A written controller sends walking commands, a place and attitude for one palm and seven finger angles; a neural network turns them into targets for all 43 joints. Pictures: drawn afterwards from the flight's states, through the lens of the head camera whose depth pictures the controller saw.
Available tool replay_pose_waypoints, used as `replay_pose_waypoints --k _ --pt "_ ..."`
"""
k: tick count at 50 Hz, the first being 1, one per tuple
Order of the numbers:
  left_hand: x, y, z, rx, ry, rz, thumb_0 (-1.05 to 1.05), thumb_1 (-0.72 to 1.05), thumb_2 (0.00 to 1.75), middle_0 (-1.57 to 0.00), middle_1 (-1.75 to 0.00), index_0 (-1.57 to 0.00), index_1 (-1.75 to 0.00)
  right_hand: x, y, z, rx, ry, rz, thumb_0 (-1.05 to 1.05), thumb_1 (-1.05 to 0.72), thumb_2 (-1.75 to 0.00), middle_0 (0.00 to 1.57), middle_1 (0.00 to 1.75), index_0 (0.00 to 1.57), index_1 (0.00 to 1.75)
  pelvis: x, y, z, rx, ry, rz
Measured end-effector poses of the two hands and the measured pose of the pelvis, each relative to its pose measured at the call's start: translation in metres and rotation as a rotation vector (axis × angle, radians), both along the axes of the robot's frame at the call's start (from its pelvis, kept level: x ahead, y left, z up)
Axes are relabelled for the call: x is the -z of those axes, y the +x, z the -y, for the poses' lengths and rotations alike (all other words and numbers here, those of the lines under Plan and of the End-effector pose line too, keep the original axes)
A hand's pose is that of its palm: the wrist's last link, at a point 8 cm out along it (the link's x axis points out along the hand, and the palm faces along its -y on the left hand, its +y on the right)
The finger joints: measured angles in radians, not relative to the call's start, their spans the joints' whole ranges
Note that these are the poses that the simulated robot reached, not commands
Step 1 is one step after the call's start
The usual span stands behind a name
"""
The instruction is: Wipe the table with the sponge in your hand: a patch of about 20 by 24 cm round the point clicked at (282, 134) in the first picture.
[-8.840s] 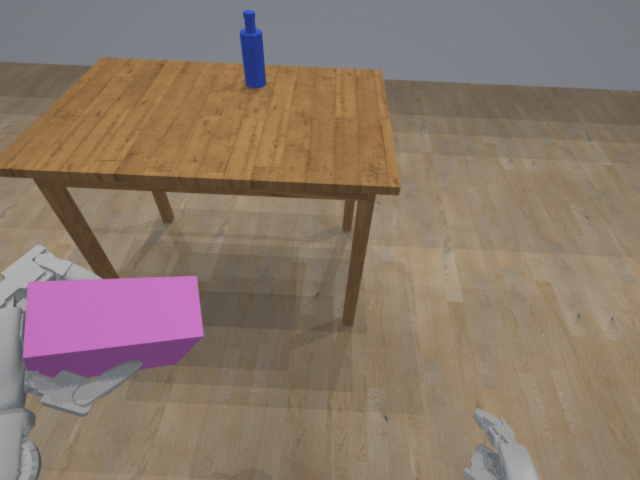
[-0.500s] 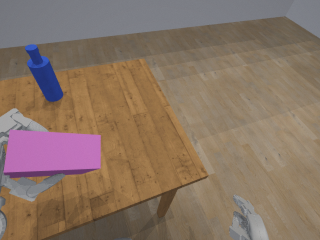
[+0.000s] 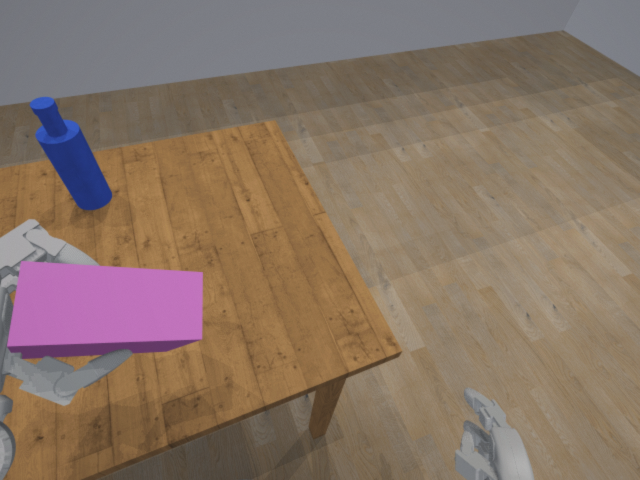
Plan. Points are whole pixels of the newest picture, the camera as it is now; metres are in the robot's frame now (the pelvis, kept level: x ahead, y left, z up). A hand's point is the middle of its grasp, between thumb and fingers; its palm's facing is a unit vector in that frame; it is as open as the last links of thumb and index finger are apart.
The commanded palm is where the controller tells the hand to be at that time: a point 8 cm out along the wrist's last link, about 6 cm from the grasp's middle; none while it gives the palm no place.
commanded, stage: shuffle to correct the standing spot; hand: left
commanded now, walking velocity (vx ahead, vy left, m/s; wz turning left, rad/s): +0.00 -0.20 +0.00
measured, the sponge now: (136, 315) +0.24 +0.20 +0.14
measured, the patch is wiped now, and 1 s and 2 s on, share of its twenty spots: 0.00 0.00 0.00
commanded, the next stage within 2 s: come to a stop and stand still in 0.36 s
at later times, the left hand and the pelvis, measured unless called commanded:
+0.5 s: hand (134, 307) +0.23 +0.19 +0.16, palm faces +0.28 -0.87 -0.40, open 10.2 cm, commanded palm +0.17 +0.24 +0.18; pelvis +0.01 -0.04 -0.01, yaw +1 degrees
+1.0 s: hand (53, 333) +0.21 +0.25 +0.15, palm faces +0.31 -0.86 -0.40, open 10.2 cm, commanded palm +0.15 +0.29 +0.18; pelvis -0.01 +0.01 +0.00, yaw +0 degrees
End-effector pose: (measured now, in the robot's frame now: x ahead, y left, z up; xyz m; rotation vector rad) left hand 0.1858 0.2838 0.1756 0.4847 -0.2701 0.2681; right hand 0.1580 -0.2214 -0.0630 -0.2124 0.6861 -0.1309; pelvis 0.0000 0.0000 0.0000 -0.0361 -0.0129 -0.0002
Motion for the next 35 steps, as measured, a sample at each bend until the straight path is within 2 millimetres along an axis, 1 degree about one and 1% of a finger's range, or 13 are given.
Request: replay_pose_waypoints --k 6,13,20,25,31,32,33,35 --pt "-0.003 0.004 0.019 0.015 -0.013 0.005 -0.01 -0.5 1.01 -0.72 -1.35 -0.74 -1.34 -0.001 0.009 0.01 -0.007 0.02 0.015 0.01 -0.9 -0.9 0.2 0.3 0.2 0.3 0.001 0.003 0.014 -0.002 -0.005 -0.003" --pt "-0.002 0.006 0.037 0.025 -0.023 -0.012 -0.01 -0.5 1.01 -0.72 -1.34 -0.74 -1.34 0.002 0.013 0.033 0.01 0.011 0.001 0.01 -0.9 -0.9 0.2 0.3 0.2 0.3 0.003 0.008 0.031 -0.005 -0.011 -0.002" --pt "-0.001 0.009 0.047 0.028 -0.032 -0.018 -0.01 -0.5 1.01 -0.72 -1.34 -0.74 -1.34 0.007 0.01 0.056 0.043 -0.014 -0.029 0.01 -0.9 -0.9 0.2 0.3 0.2 0.3 0.006 0.012 0.04 -0.01 -0.013 0.002" --pt "-0.002 0.011 0.05 0.034 -0.024 -0.02 -0.01 -0.5 1.01 -0.72 -1.34 -0.74 -1.34 0.01 0.007 0.062 0.061 -0.02 -0.048 0.01 -0.9 -0.9 0.2 0.3 0.2 0.3 0.007 0.014 0.042 -0.011 -0.012 0.003" --pt "-0.001 0.013 0.047 0.026 -0.008 -0.041 -0.01 -0.5 1.01 -0.72 -1.34 -0.74 -1.34 0.012 0.006 0.059 0.063 -0.013 -0.061 0.01 -0.9 -0.9 0.2 0.3 0.2 0.3 0.006 0.017 0.04 -0.014 -0.01 0.006" --pt "-0.007 0.015 0.042 0.033 0.058 -0.035 -0.01 -0.5 1.01 -0.72 -1.34 -0.74 -1.34 0.013 0.006 0.057 0.041 -0.03 -0.063 0.01 -0.9 -0.9 0.2 0.3 0.2 0.3 0.006 0.016 0.039 -0.013 -0.009 0.007" --pt "-0.014 0.019 0.033 0.032 0.12 -0.005 -0.01 -0.5 1.01 -0.72 -1.34 -0.74 -1.34 0.013 0.005 0.055 0.018 -0.044 -0.071 0.01 -0.9 -0.9 0.2 0.3 0.2 0.3 0.005 0.015 0.039 -0.012 -0.003 0.004" --pt "-0.024 0.025 0.01 -0.024 0.144 0.056 -0.01 -0.5 1.01 -0.72 -1.34 -0.74 -1.34 0.013 0.004 0.05 -0.007 -0.044 -0.075 0.01 -0.9 -0.9 0.2 0.3 0.2 0.3 0.004 0.012 0.036 -0.003 0.013 0.002"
